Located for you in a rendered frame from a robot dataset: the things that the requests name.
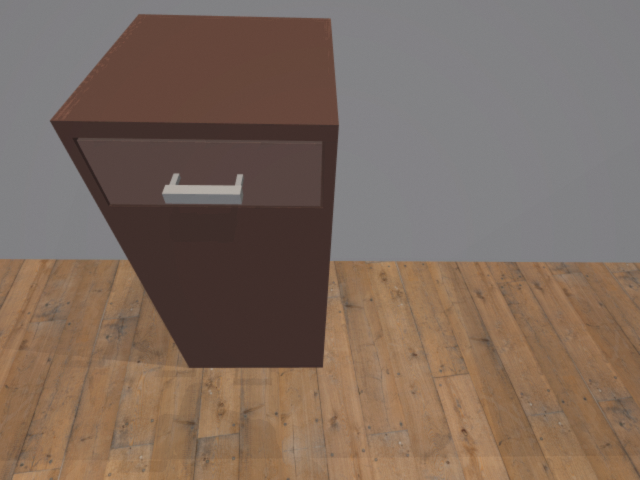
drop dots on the cabinet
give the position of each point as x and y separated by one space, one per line
236 286

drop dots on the drawer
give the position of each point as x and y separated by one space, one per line
276 173

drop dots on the handle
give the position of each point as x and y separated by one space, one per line
203 194

